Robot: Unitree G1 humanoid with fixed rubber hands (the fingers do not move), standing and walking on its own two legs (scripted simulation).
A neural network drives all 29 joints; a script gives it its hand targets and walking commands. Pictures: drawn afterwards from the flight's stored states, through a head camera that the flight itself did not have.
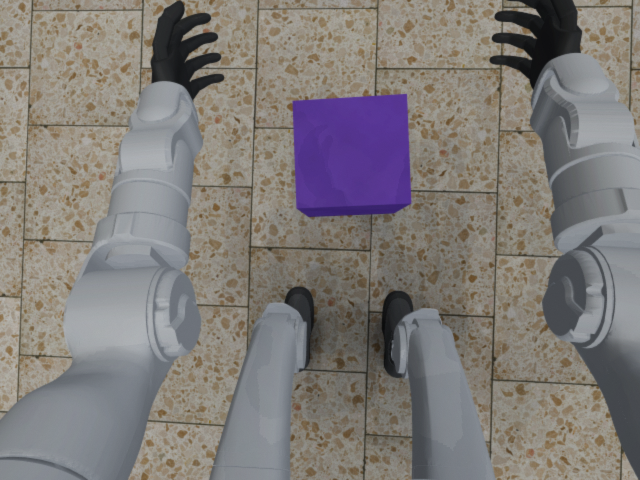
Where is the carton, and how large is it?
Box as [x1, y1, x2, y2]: [293, 94, 410, 216]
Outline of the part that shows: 406,94 293,101 296,208 308,216 392,213 410,203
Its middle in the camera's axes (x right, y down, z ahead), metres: +0.07 -0.16 +0.84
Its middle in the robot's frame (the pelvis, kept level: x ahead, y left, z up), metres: +0.52 +0.01 -0.52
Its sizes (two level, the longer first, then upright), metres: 0.210 0.200 0.250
